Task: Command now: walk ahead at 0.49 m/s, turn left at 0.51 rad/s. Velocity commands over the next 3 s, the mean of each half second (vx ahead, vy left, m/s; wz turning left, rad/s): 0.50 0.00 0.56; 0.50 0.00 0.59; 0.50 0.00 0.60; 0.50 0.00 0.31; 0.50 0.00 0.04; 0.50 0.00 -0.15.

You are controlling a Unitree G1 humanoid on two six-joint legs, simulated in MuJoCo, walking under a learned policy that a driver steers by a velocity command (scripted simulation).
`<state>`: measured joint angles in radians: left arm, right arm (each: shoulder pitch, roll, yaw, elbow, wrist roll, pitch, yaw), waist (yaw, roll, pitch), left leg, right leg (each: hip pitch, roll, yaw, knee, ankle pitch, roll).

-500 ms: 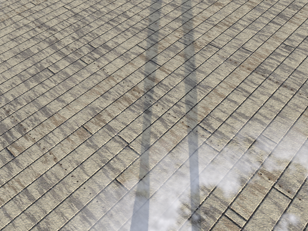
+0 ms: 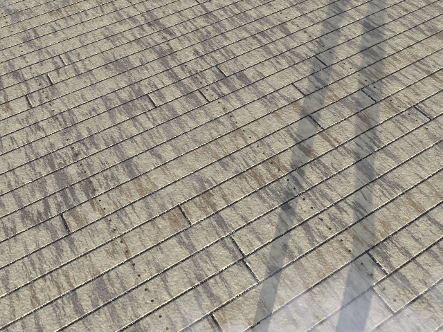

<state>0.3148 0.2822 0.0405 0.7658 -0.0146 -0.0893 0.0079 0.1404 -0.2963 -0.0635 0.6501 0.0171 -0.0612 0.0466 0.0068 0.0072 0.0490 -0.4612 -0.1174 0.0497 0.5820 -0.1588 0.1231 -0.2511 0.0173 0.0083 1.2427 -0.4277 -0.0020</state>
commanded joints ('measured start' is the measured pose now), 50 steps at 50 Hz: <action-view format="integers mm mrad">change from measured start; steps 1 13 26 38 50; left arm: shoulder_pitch -117 -310 -67 -5 -114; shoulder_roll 133 85 85 188 167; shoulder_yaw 26 10 40 71 41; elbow -150 -203 -124 -5 -106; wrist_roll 16 10 27 3 14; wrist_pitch -61 -27 -20 0 -52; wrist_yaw -6 -14 -6 1 -4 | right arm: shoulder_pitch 115 186 121 -136 119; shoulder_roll -106 -158 -93 -26 -136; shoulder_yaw -35 -47 -28 0 -45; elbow -44 -3 -77 -141 -94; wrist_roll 3 14 12 10 -3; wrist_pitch -10 19 32 26 1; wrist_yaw -15 -55 -42 5 -14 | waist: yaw -44 -84 20 83 -30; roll -106 83 -131 -68 6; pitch -114 -84 -40 28 -139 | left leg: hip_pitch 483 188 -255 -228 465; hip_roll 308 184 208 203 329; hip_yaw -519 -370 -170 -46 -513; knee -305 -251 645 131 -298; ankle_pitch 70 75 -145 150 25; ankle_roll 198 95 -122 -107 177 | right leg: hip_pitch -487 -203 144 250 -477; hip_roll -92 -15 -267 -281 -132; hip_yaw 108 50 267 -95 85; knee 14 -675 -1024 -1066 -42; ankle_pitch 61 475 223 496 85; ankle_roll -11 81 -162 -141 4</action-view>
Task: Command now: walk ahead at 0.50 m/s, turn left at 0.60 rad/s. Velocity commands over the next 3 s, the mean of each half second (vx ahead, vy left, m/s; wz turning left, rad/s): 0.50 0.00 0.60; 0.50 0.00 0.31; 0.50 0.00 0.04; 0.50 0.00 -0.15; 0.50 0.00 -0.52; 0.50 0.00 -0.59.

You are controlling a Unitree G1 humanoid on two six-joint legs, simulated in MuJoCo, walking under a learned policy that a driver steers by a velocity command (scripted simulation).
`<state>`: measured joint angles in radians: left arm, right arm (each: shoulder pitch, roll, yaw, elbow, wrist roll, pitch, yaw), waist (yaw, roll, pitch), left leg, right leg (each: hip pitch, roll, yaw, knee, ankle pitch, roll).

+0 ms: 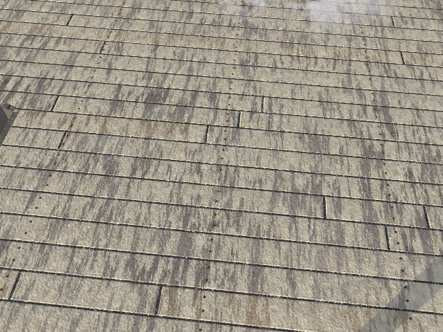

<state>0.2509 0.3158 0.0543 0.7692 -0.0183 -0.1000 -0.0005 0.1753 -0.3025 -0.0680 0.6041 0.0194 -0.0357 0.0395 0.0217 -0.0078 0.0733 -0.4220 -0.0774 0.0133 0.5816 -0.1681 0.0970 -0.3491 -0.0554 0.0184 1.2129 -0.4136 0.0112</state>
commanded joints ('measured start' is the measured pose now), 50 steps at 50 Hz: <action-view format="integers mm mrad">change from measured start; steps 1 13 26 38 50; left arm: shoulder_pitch -29 -312 -33 75 19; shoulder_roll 134 66 50 159 103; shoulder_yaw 30 5 26 51 17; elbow -104 -175 -95 32 0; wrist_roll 27 15 32 -11 3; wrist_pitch -30 -17 -4 9 -3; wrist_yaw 4 -23 -3 -10 -10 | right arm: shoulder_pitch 51 187 105 -162 70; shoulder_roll -121 -156 -99 -21 -85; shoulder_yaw -34 -44 -27 15 -11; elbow -60 46 -13 -77 22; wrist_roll -17 10 10 2 -27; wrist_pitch -25 -11 8 -16 -38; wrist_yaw -12 -56 -45 0 -12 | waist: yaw -14 -97 4 54 -31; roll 39 90 -108 -58 92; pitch -141 -62 -66 -4 -130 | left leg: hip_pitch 341 202 -272 -171 357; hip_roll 267 182 168 148 314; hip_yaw -440 -356 -140 -26 -335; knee -321 -274 626 54 -349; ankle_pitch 108 68 -156 127 106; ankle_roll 202 119 -91 -73 152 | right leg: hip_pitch -320 -154 263 302 -313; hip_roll -71 47 -200 -205 -98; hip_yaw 77 57 259 -27 44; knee -38 -673 -996 -1063 -47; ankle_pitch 101 495 217 458 118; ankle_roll -3 47 -178 -183 -24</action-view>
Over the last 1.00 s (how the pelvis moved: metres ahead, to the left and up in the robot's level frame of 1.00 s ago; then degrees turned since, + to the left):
0.50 0.10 0.01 36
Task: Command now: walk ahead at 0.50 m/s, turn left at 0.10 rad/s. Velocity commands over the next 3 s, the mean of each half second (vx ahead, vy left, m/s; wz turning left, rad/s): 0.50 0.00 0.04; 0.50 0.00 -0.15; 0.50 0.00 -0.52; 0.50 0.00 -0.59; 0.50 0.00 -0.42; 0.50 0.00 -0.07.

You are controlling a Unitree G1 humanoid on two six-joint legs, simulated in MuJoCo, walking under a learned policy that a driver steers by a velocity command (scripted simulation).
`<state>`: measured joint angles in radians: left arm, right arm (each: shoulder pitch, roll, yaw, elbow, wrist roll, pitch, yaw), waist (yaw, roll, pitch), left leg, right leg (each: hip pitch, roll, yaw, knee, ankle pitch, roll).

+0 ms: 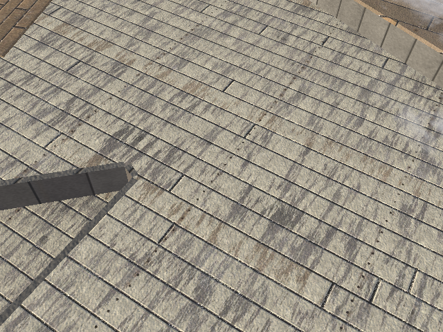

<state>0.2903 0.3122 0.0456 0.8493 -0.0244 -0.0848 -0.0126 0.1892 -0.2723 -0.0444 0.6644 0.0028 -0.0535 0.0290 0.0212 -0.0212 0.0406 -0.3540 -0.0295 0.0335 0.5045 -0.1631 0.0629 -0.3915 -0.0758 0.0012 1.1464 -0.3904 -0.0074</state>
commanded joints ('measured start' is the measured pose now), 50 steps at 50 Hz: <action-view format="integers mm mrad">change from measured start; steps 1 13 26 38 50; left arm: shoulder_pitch -2 -333 -65 58 28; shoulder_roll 90 28 71 137 113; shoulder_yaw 24 -3 21 41 36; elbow -73 -167 -96 -8 -60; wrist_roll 8 11 31 4 -22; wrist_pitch -8 -3 -3 -1 5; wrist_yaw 1 -29 -17 7 23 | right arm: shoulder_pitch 46 198 77 -174 100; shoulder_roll -115 -176 -146 -53 -132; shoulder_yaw -37 -51 -35 -7 -44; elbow -34 109 77 17 89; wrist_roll -11 13 15 6 -6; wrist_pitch -27 -28 -44 -31 -47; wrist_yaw -2 -29 -33 -17 -22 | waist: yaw -13 -98 18 52 -103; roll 118 67 -31 -24 147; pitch -97 39 -78 16 -166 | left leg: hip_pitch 247 297 -335 -224 478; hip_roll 264 238 146 115 377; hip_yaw -333 -124 -115 -58 -461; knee -300 -357 679 95 -229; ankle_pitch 137 177 -173 259 -180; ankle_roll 198 144 -26 -88 116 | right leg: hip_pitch -234 -250 346 247 -361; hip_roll -80 -10 -187 -108 -3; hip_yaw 61 15 350 94 106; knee -3 -573 -919 -1013 112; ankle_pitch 112 507 195 391 -28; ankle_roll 4 13 -228 -197 -24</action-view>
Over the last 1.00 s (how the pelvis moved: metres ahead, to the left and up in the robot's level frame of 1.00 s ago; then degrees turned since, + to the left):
0.51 0.12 0.01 26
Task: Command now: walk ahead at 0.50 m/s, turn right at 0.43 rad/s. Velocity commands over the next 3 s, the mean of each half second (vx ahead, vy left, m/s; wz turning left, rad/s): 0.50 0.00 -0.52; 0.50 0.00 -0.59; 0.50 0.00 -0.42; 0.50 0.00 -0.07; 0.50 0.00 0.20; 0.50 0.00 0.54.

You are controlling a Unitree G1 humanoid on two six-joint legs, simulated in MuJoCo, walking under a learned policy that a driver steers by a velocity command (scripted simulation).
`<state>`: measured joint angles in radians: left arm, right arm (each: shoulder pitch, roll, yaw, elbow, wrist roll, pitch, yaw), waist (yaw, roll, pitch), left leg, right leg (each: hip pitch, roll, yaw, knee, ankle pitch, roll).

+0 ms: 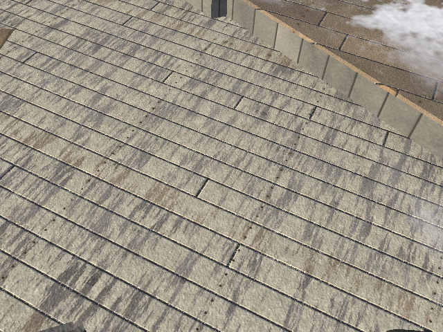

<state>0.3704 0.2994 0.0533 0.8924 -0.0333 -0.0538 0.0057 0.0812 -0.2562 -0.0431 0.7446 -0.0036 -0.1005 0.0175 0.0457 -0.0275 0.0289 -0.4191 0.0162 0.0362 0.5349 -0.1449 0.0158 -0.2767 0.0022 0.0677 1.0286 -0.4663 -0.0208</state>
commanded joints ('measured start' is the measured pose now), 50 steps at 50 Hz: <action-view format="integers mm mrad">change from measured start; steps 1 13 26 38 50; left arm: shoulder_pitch -73 -276 -13 -29 -5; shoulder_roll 115 14 168 156 158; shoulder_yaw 32 17 78 69 49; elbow -107 -211 -213 -214 -242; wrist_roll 0 12 14 13 -5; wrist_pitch -20 26 -4 -3 14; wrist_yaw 6 -39 -37 11 17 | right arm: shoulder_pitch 159 152 57 -146 185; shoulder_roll -114 -179 -166 -90 -146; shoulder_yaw -36 -64 -37 -21 -56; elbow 12 87 -12 -72 -35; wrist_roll -3 -1 47 4 11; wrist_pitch -2 -3 -50 -7 -12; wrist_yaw -9 -32 -9 -3 0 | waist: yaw -105 -102 49 21 -123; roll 131 67 -47 -44 166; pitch -91 43 -180 -10 -150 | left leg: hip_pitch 443 351 -414 -93 602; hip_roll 297 248 47 5 348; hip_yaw -374 85 -119 -89 -636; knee -294 -416 787 46 -249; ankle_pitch -115 182 -292 244 -388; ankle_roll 155 147 -1 -80 177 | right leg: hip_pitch -451 -381 497 20 -526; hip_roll -105 -128 -283 -100 -16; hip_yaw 41 -50 532 204 105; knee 188 -278 -753 -803 287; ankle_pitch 108 489 168 388 -3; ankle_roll -6 10 -325 -197 4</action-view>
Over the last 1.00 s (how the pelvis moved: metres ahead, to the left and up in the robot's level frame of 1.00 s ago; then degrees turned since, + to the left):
0.56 0.00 -0.01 -7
